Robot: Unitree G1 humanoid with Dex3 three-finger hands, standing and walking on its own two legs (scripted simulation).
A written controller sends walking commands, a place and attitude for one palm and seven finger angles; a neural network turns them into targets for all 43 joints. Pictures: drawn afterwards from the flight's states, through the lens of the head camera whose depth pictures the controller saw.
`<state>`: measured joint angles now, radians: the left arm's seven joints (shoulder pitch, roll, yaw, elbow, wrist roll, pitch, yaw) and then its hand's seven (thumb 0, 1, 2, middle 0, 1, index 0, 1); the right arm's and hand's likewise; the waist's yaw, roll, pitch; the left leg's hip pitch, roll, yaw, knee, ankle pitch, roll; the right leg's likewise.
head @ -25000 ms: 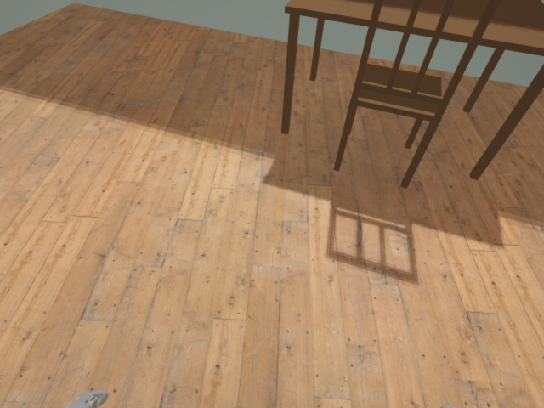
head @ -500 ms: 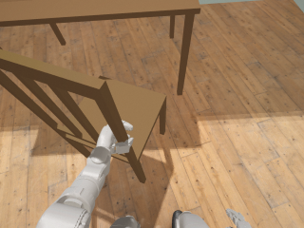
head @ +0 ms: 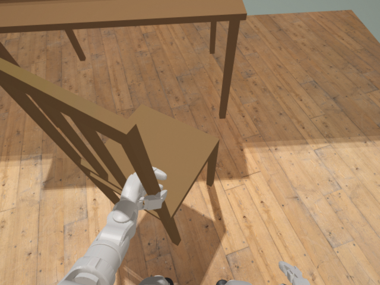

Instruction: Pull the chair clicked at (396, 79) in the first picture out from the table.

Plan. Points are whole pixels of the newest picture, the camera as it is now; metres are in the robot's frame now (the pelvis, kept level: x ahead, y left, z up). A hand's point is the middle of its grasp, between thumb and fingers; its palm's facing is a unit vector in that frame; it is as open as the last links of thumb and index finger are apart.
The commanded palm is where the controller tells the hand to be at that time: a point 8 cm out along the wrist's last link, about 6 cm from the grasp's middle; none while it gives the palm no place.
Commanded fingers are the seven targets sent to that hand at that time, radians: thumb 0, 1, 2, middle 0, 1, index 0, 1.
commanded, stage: stop walking, hand still on the chair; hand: left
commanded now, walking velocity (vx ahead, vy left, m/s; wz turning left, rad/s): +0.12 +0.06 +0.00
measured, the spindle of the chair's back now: (79, 144) +0.45 +0.32 -0.05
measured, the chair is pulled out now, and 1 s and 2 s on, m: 0.50 0.52 0.52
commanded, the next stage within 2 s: open the thumb and straighten the fingers in 0.84 s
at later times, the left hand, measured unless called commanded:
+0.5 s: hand (159, 205) +0.29 +0.09 -0.07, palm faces -0.17 -0.98 -0.13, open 6.1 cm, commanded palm +0.28 +0.14 -0.06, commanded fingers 0.00 0.90 0.90 -0.50 -1.45 -0.50 -1.45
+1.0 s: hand (159, 205) +0.29 +0.09 -0.07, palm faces -0.18 -0.97 -0.13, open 6.2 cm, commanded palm +0.28 +0.15 -0.05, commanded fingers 0.00 0.42 0.67 -0.50 -1.45 -0.50 -1.45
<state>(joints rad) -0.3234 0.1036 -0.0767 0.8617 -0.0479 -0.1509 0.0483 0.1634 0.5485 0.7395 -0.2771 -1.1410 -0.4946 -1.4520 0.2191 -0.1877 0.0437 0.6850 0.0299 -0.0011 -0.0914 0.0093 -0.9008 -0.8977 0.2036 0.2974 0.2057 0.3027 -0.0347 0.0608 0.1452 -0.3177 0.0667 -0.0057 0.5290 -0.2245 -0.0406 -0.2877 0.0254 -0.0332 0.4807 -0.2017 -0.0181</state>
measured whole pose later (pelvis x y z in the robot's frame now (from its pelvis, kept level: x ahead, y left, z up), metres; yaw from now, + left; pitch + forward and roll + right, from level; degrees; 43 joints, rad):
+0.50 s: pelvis +0.03 +0.02 +0.00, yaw -1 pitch +0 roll +0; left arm -0.15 0.05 -0.18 0.82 -0.02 -0.13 0.08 0.15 0.59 0.70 -0.21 -1.20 -0.49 -1.45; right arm 0.20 -0.20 0.04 0.68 0.02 0.02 -0.12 0.01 -0.90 -0.90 0.20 0.30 0.20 0.30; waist -0.03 0.02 0.02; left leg -0.22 0.02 0.03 0.45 -0.23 -0.01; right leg -0.22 -0.03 0.00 0.47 -0.24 0.02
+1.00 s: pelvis +0.04 +0.02 +0.00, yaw +0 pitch +2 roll +1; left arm -0.06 0.07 -0.19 0.70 -0.01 -0.12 0.07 0.15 0.57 0.71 -0.22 -1.22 -0.49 -1.45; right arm 0.21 -0.21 0.04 0.67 0.03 0.05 -0.09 0.01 -0.90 -0.90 0.20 0.30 0.20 0.30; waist -0.04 0.02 0.00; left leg -0.24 0.01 0.02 0.46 -0.25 -0.01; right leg -0.25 -0.03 -0.01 0.50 -0.28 0.01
